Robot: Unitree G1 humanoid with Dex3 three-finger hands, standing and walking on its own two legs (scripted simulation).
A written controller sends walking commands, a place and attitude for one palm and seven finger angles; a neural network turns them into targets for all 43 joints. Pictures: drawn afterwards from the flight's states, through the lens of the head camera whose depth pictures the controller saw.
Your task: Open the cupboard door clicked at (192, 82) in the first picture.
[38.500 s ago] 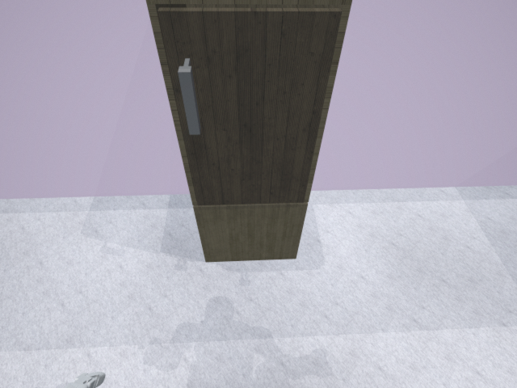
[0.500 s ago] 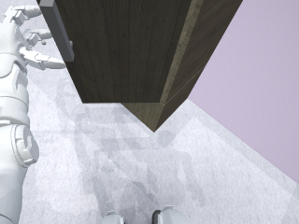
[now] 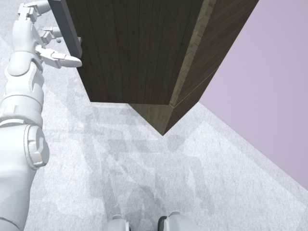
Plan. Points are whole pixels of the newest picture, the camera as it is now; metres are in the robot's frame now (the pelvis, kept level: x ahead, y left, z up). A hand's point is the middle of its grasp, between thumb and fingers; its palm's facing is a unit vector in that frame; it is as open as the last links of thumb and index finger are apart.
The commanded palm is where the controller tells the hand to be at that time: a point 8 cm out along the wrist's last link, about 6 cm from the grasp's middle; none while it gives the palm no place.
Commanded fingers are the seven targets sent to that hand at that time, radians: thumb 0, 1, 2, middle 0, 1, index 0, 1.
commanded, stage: slide the fingers in behind the handle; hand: left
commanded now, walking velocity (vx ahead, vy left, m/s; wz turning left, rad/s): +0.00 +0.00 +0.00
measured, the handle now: (69, 23) +0.60 +0.17 +0.12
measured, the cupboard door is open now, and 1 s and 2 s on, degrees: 45 47 80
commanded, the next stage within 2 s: close the thumb around the handle in 0.24 s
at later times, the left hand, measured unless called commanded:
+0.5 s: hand (76, 40) +0.54 +0.15 +0.12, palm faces -0.02 -1.00 -0.02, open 13.5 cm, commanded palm +0.52 +0.19 +0.12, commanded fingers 0.00 0.00 0.52 -0.34 -1.25 -0.34 -1.25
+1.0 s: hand (74, 42) +0.53 +0.15 +0.13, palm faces -0.02 -1.00 +0.00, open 6.0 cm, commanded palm +0.51 +0.20 +0.12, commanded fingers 0.00 0.90 0.90 -0.40 -1.35 -0.40 -1.35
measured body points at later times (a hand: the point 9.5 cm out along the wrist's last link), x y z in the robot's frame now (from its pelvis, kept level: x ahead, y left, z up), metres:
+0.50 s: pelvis +0.00 +0.00 +0.00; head +0.12 +0.00 +0.44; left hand +0.54 +0.21 +0.12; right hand -0.04 -0.26 -0.11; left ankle -0.02 +0.09 -0.70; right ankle -0.01 -0.12 -0.70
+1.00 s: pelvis -0.01 +0.00 +0.01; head +0.11 +0.00 +0.44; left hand +0.53 +0.21 +0.13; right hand -0.05 -0.27 -0.10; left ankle -0.02 +0.09 -0.70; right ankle -0.01 -0.12 -0.70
